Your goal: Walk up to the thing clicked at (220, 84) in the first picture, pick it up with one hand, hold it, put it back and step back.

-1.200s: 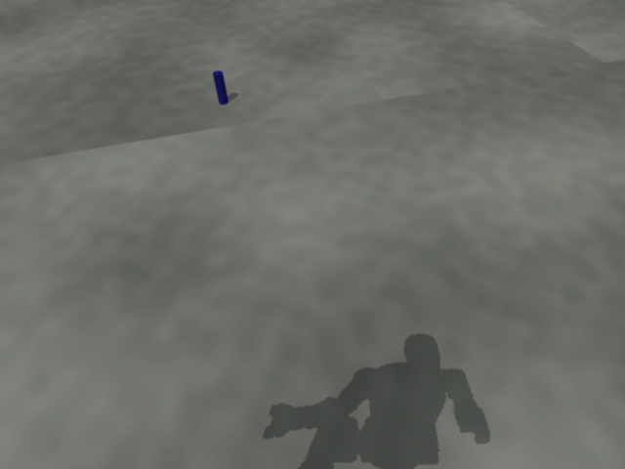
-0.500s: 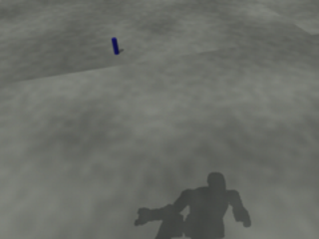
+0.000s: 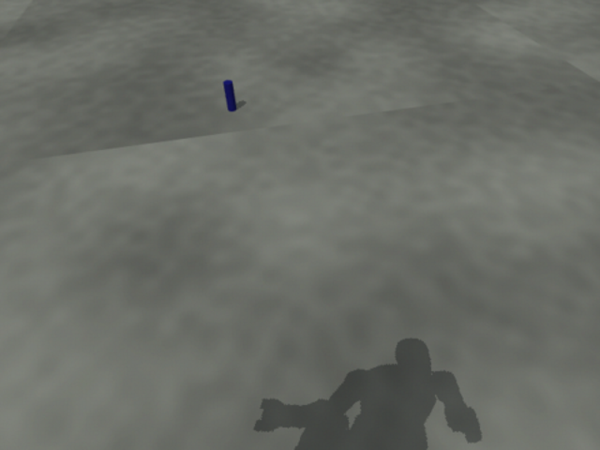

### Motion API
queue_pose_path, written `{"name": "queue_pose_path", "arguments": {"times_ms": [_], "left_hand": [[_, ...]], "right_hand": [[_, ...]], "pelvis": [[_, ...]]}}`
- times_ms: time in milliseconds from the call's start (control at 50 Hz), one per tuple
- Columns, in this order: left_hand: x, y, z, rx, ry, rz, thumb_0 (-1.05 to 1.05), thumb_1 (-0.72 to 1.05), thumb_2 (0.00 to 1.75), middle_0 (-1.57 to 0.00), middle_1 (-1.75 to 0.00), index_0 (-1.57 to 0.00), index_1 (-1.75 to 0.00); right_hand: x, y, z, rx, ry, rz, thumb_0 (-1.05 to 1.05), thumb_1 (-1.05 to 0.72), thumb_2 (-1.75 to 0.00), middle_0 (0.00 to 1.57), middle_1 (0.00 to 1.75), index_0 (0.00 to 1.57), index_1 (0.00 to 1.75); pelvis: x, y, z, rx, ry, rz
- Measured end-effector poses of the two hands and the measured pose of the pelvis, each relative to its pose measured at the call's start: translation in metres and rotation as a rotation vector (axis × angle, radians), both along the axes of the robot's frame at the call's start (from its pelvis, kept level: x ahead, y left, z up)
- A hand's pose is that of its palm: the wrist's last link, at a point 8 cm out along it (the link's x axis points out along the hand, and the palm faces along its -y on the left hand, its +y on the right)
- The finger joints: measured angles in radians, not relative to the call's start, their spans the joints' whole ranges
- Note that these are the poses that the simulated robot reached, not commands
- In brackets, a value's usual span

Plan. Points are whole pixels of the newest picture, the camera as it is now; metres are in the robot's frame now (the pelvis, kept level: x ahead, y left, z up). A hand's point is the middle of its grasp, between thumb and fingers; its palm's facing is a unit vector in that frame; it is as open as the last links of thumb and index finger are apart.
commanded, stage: walk up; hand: left
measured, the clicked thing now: (230, 96) +2.13 +0.51 -0.69
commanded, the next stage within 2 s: none
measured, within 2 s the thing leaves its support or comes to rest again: neither
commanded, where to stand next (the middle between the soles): +1.82 +0.27 m, yaw +9 degrees
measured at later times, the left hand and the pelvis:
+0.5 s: hand (74, 372) +0.26 +0.41 -0.15, palm faces +0.02 -0.95 -0.31, open 7.4 cm; pelvis +0.18 +0.12 +0.00, yaw +5 degrees
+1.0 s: hand (133, 238) +0.54 +0.40 -0.14, palm faces +0.14 -0.94 -0.32, open 7.3 cm; pelvis +0.51 +0.13 -0.01, yaw +10 degrees
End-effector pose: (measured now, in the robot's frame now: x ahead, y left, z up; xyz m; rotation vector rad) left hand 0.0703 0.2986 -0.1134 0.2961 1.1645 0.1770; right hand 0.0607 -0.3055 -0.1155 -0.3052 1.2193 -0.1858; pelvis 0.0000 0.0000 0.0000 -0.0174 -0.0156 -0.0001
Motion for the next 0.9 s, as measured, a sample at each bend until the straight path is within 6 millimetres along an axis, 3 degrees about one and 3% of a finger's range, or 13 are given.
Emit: {"name": "queue_pose_path", "arguments": {"times_ms": [60, 160, 220, 280, 340, 500, 620, 700, 780, 840, 900], "left_hand": [[-0.007, 0.019, 0.005, 0.02, -0.037, 0.037, 0.01, 0.9, 0.9, -0.21, -0.31, -0.21, -0.3], [-0.016, 0.066, 0.007, 0.061, 0.011, 0.078, 0.01, 0.9, 0.9, -0.21, -0.31, -0.21, -0.3], [-0.007, 0.102, -0.001, 0.077, 0.034, 0.103, 0.01, 0.9, 0.9, -0.21, -0.31, -0.21, -0.3], [0.016, 0.138, -0.018, 0.091, 0.051, 0.11, 0.01, 0.9, 0.9, -0.21, -0.31, -0.21, -0.3], [0.054, 0.152, -0.022, 0.086, 0.061, 0.086, 0.01, 0.91, 0.9, -0.2, -0.3, -0.21, -0.3], [0.18, 0.152, 0.002, -0.006, -0.062, 0.013, 0.01, 0.91, 0.9, -0.2, -0.3, -0.2, -0.3], [0.273, 0.151, 0.01, -0.009, -0.077, -0.004, 0.01, 0.91, 0.9, -0.2, -0.3, -0.21, -0.3], [0.351, 0.145, 0.007, 0.008, -0.109, -0.008, 0.01, 0.91, 0.9, -0.2, -0.3, -0.21, -0.3], [0.426, 0.134, -0.002, 0.027, -0.179, 0.009, 0.01, 0.91, 0.9, -0.2, -0.3, -0.21, -0.3], [0.452, 0.125, 0.003, 0.011, -0.215, 0.042, 0.01, 0.91, 0.9, -0.2, -0.3, -0.21, -0.3], [0.458, 0.123, 0.009, 0.004, -0.191, 0.081, 0.01, 0.91, 0.9, -0.21, -0.3, -0.21, -0.3]], "right_hand": [[0.02, -0.002, 0.007, -0.019, 0.007, 0.048, 0.0, -0.91, -0.9, 0.2, 0.3, 0.2, 0.3], [0.074, 0.007, 0.023, -0.044, -0.057, 0.099, 0.01, -0.91, -0.9, 0.2, 0.3, 0.2, 0.3], [0.11, 0.021, 0.031, -0.074, -0.099, 0.116, 0.0, -0.91, -0.9, 0.2, 0.3, 0.2, 0.3], [0.14, 0.037, 0.028, -0.122, -0.147, 0.115, 0.0, -0.91, -0.9, 0.2, 0.3, 0.2, 0.3], [0.15, 0.056, 0.028, -0.126, -0.167, 0.083, 0.0, -0.91, -0.9, 0.2, 0.3, 0.2, 0.3], [0.162, 0.099, 0.027, -0.072, -0.035, 0.04, 0.0, -0.91, -0.9, 0.21, 0.3, 0.2, 0.3], [0.206, 0.112, 0.012, -0.031, 0.054, 0.027, 0.0, -0.9, -0.9, 0.21, 0.3, 0.2, 0.3], [0.256, 0.107, -0.005, -0.025, 0.099, 0.03, 0.0, -0.9, -0.9, 0.21, 0.3, 0.21, 0.3], [0.328, 0.095, -0.027, -0.042, 0.121, 0.053, 0.0, -0.9, -0.9, 0.21, 0.3, 0.2, 0.3], [0.398, 0.098, -0.024, -0.039, 0.069, 0.101, 0.01, -0.91, -0.9, 0.21, 0.3, 0.2, 0.3], [0.476, 0.108, -0.01, -0.03, -0.021, 0.168, 0.01, -0.91, -0.9, 0.2, 0.3, 0.2, 0.3]], "pelvis": [[0.007, 0.008, 0.0, 0.003, 0.007, 0.021], [0.033, 0.032, -0.003, -0.004, -0.003, 0.054], [0.058, 0.053, -0.01, -0.007, -0.004, 0.071], [0.086, 0.079, -0.027, 0.01, -0.005, 0.079], [0.107, 0.095, -0.027, 0.022, -0.008, 0.08], [0.182, 0.119, -0.003, 0.035, -0.018, 0.088], [0.258, 0.124, -0.004, 0.032, -0.002, 0.11], [0.319, 0.119, -0.016, 0.029, 0.015, 0.126], [0.38, 0.111, -0.034, -0.012, 0.011, 0.136], [0.414, 0.11, -0.027, -0.004, 0.0, 0.155], [0.448, 0.115, -0.016, -0.005, -0.01, 0.162]]}}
